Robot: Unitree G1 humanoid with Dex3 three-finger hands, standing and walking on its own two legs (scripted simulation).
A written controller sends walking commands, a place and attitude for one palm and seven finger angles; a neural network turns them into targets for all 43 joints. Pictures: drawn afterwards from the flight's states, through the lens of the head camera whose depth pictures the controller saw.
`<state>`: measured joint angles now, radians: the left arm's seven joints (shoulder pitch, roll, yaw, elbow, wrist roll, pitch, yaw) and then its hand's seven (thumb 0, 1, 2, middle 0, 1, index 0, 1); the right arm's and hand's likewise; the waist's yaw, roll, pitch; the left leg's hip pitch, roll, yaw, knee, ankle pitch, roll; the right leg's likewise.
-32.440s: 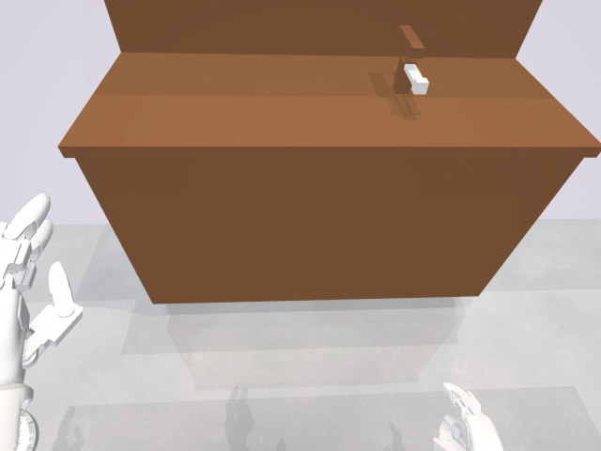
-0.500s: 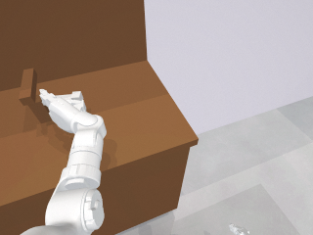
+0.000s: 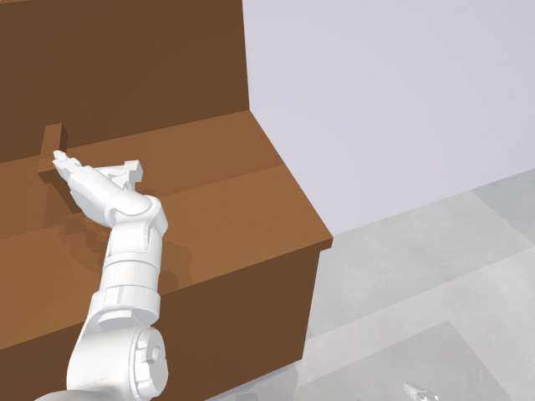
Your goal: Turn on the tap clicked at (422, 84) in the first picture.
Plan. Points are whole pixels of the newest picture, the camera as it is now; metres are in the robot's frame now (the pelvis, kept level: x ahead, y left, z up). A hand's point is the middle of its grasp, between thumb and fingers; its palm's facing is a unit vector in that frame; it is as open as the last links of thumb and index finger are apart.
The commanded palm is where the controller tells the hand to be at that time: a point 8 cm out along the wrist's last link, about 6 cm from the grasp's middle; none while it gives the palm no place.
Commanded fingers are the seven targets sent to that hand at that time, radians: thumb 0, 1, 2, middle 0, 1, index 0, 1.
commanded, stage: lift the hand up off the lever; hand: left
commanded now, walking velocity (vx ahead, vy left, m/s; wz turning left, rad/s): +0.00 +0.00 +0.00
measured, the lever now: (133, 171) +0.48 +0.26 +0.09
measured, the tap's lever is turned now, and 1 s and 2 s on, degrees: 76 76 76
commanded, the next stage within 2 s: draw the hand back beside the body in 0.96 s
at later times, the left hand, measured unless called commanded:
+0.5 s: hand (120, 170) +0.42 +0.24 +0.15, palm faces +0.83 -0.56 -0.06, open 7.8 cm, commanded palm +0.37 +0.25 +0.16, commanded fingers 0.00 0.90 0.90 -0.15 -0.15 -0.15 -0.15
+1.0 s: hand (121, 168) +0.41 +0.23 +0.16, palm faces +0.81 -0.58 -0.05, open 7.8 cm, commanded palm +0.36 +0.24 +0.17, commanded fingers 0.00 0.90 0.90 -0.15 -0.15 -0.15 -0.15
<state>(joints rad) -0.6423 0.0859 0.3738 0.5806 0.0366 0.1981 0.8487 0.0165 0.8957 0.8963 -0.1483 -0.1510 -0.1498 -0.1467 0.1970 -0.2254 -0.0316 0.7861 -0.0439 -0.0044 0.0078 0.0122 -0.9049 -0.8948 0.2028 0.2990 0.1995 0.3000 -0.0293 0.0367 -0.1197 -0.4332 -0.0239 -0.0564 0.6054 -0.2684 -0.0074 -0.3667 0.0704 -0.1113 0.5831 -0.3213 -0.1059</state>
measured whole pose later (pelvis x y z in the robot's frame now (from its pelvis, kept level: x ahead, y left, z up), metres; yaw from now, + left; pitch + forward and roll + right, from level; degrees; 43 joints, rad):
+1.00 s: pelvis +0.01 +0.01 +0.01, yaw -1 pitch +3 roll +0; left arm -0.61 0.04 0.31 0.43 0.00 0.33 0.83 0.02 0.90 0.90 -0.16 -0.16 -0.15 -0.15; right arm 0.13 -0.20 -0.02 0.79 -0.03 -0.02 0.01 0.01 -0.90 -0.89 0.20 0.30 0.20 0.30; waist 0.02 0.04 -0.09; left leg -0.33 -0.03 -0.04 0.54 -0.25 0.01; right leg -0.27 0.06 -0.09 0.52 -0.30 -0.09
